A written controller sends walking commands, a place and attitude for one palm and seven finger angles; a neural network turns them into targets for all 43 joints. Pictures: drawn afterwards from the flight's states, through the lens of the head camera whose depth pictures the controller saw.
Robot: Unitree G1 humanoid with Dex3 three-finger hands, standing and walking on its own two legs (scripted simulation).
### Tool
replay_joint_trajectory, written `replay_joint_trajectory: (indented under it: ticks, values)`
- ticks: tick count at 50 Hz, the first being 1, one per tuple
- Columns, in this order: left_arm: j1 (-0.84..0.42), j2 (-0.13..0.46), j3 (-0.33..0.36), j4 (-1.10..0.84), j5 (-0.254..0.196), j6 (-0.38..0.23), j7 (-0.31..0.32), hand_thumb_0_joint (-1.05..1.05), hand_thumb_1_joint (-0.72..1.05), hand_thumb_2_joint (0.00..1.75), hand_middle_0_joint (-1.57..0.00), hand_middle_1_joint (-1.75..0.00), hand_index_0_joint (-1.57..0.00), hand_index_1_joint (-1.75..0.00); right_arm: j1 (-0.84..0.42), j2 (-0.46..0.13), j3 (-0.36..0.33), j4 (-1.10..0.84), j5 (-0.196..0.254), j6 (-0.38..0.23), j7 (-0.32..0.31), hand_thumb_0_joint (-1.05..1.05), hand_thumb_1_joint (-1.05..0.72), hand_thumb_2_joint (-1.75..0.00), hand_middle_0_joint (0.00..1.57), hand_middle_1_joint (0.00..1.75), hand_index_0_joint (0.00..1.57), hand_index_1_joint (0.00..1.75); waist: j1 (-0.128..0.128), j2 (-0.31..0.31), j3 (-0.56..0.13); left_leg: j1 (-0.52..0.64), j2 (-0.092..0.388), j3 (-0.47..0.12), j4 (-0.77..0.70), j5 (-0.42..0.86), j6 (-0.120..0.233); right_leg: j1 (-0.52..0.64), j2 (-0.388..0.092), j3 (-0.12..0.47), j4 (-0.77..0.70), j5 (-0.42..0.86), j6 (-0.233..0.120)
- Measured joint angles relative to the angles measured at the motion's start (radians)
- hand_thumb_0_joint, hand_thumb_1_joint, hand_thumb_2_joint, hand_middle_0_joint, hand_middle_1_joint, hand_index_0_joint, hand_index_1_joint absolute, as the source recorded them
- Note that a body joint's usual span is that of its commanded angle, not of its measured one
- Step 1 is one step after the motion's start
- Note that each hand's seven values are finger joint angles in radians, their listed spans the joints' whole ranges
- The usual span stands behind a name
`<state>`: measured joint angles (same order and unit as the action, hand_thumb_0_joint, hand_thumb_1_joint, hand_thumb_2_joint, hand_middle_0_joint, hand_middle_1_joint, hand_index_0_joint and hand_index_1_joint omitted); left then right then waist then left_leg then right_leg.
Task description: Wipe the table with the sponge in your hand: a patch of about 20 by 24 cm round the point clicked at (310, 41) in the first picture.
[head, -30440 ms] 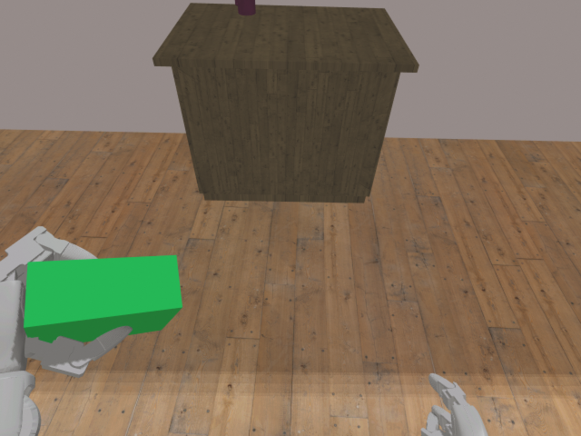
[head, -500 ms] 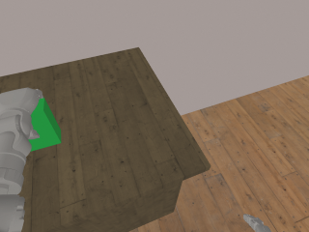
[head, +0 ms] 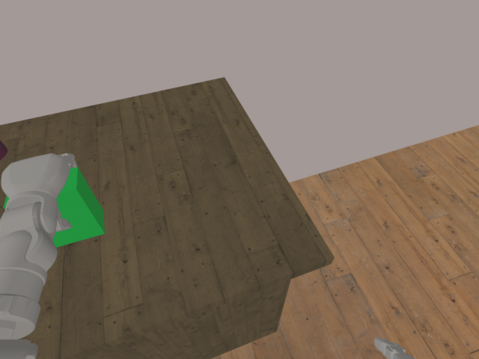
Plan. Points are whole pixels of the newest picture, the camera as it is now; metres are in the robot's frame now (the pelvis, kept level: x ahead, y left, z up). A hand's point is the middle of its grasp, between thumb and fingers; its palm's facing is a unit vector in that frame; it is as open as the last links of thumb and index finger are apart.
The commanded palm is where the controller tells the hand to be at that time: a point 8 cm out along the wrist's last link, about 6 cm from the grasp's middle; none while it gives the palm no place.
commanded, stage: wipe back along the first lane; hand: left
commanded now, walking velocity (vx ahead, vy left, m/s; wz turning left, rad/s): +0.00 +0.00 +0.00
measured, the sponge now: (66, 217) +0.34 +0.35 +0.03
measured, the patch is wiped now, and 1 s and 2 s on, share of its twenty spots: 0.95 0.95 0.95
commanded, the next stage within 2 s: lift the sponge slowly off the table in 1.24 s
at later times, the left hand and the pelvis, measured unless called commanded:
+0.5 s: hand (57, 220) +0.30 +0.32 +0.09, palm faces -0.01 -0.01 -1.00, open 9.9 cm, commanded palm +0.26 +0.31 +0.11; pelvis +0.00 -0.01 +0.00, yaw +1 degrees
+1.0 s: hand (48, 248) +0.25 +0.31 +0.08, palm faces +0.00 -0.03 -1.00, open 9.9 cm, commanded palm +0.21 +0.30 +0.11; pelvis +0.00 -0.01 +0.00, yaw +0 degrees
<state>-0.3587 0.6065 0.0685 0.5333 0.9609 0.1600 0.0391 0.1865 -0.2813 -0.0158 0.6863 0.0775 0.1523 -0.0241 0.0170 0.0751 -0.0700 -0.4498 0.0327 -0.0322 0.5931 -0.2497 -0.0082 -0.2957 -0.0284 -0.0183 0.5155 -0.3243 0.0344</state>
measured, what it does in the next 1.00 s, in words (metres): stands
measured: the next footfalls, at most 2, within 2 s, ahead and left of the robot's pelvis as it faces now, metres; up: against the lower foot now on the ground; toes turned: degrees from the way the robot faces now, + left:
none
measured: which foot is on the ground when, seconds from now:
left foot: down 0.00-1.00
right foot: down 0.00-1.00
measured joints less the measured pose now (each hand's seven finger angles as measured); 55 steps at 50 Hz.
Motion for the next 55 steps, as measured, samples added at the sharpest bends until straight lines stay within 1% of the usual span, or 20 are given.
replay_joint_trajectory:
  ticks: [6,13,19,28,35,41,48,55]
  values:
    - [0.027,-0.012,-0.021,-0.038,0.000,0.031,-0.007,0.00,-0.49,1.07,-0.74,-1.36,-0.76,-1.36,-0.018,0.003,0.008,-0.019,0.002,-0.006,0.002,0.01,-0.91,-0.90,0.20,0.30,0.20,0.30,0.002,0.001,-0.001,0.013,-0.001,-0.003,-0.003,0.004,-0.001,0.013,0.000,-0.003,0.000,0.001,-0.003]
    - [0.053,-0.037,-0.048,-0.091,0.002,0.061,-0.007,0.00,-0.49,1.06,-0.74,-1.36,-0.76,-1.36,-0.036,-0.003,0.009,-0.037,0.003,-0.011,0.005,0.01,-0.91,-0.90,0.20,0.30,0.20,0.30,0.017,0.008,-0.002,0.018,-0.003,-0.008,0.001,0.004,-0.003,0.019,-0.001,-0.008,0.008,-0.004,-0.004]
    - [0.131,-0.053,-0.043,-0.180,-0.008,0.072,0.001,0.00,-0.49,1.06,-0.74,-1.36,-0.76,-1.36,-0.050,0.000,0.012,-0.043,0.002,-0.013,0.008,0.01,-0.91,-0.90,0.20,0.30,0.20,0.30,0.025,0.013,-0.003,0.035,-0.002,-0.007,0.000,-0.001,-0.005,0.033,-0.001,-0.007,0.011,-0.009,-0.003]
    - [0.229,-0.068,-0.043,-0.297,-0.021,0.105,0.004,0.00,-0.48,1.06,-0.73,-1.36,-0.75,-1.36,-0.066,0.002,0.019,-0.046,0.000,-0.024,0.009,0.01,-0.91,-0.90,0.20,0.30,0.20,0.30,0.035,0.016,0.003,0.061,-0.001,-0.012,-0.003,-0.006,-0.011,0.058,0.000,-0.012,0.013,-0.019,-0.007]
    - [0.337,-0.066,-0.026,-0.401,-0.038,0.101,0.003,0.00,-0.48,1.06,-0.73,-1.36,-0.75,-1.36,-0.076,0.002,0.021,-0.052,-0.005,-0.036,0.009,0.02,-0.91,-0.90,0.20,0.30,0.20,0.30,0.039,0.022,0.005,0.080,0.003,-0.009,-0.003,-0.014,-0.015,0.074,0.004,-0.008,0.017,-0.027,-0.010]
    - [0.395,-0.059,-0.015,-0.456,-0.054,0.101,0.000,0.00,-0.48,1.06,-0.73,-1.36,-0.75,-1.37,-0.081,-0.003,0.019,-0.052,-0.008,-0.043,0.002,0.02,-0.91,-0.90,0.20,0.30,0.20,0.30,0.044,0.023,0.012,0.091,0.004,-0.010,-0.003,-0.016,-0.017,0.084,0.005,-0.008,0.020,-0.031,-0.012]
    - [0.423,-0.061,-0.008,-0.487,-0.058,0.104,-0.003,0.00,-0.48,1.06,-0.73,-1.37,-0.75,-1.37,-0.082,-0.005,0.017,-0.051,-0.011,-0.054,-0.005,0.02,-0.91,-0.90,0.20,0.30,0.20,0.30,0.048,0.023,0.018,0.093,0.005,-0.011,-0.002,-0.014,-0.018,0.085,0.006,-0.010,0.023,-0.030,-0.012]
    - [0.500,-0.068,0.002,-0.561,-0.060,0.105,0.009,0.00,-0.48,1.06,-0.73,-1.37,-0.74,-1.37,-0.079,-0.001,0.014,-0.058,-0.013,-0.062,0.000,0.02,-0.91,-0.90,0.20,0.30,0.20,0.30,0.048,0.026,0.015,0.094,0.006,-0.004,0.004,-0.018,-0.017,0.084,0.006,-0.002,0.027,-0.031,-0.010]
